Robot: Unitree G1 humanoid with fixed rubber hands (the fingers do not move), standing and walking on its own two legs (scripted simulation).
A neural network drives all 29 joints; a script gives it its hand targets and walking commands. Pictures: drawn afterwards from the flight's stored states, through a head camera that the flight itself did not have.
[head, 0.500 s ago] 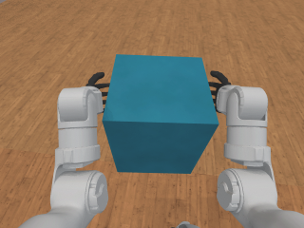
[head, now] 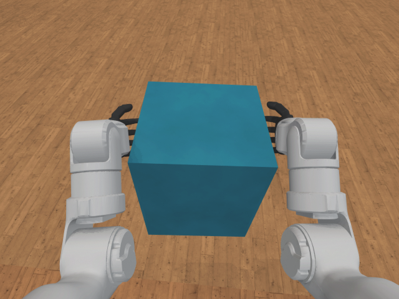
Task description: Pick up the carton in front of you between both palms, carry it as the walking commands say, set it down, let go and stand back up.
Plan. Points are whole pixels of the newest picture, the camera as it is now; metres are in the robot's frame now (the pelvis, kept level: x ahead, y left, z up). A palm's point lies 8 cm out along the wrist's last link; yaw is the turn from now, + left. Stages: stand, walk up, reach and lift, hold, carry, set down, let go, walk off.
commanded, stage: carry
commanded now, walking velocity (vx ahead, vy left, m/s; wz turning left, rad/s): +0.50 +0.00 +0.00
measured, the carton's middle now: (199, 164) +0.37 -0.01 +0.08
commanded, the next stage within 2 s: none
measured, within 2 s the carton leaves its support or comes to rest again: neither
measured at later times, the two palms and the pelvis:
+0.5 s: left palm (140, 53) +0.66 +0.13 +0.18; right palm (255, 44) +0.69 -0.17 +0.18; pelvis +0.30 -0.04 +0.04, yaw +1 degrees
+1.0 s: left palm (146, 12) +0.96 +0.14 +0.17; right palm (235, 12) +0.95 -0.16 +0.17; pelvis +0.60 +0.00 +0.06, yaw -1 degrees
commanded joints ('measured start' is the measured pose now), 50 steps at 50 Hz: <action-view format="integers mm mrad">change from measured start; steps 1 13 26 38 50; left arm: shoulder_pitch -794 -717 -913 -767 -485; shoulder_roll -1111 -1028 -1147 -1049 -1273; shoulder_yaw -546 -568 -624 -608 -608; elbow -105 -116 -340 -112 -134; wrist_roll -396 -350 -517 -431 -346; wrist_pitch -36 -7 -50 -13 -94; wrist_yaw -232 -195 -236 -247 -228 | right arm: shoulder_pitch -853 -749 -759 -643 -531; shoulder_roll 1137 1048 1083 1006 1244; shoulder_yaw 580 574 545 521 583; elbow -197 -171 -224 -39 -209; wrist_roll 523 497 438 405 440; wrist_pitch -15 20 -4 32 -53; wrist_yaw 242 233 183 216 279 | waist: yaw -14 -6 98 -2 28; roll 59 162 -91 13 149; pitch -489 -387 -506 -552 -426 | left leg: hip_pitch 675 559 -245 575 680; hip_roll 284 208 57 143 256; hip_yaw -485 -141 -140 -181 -220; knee -218 -282 470 -212 -394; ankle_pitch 267 447 -73 266 514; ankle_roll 165 88 -30 47 86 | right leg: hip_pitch -402 -152 557 215 -211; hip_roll -37 13 -264 -113 -46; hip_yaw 51 -170 220 -104 -75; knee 127 -543 -850 -372 -489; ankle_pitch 66 259 479 532 256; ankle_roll -19 -8 -198 -12 67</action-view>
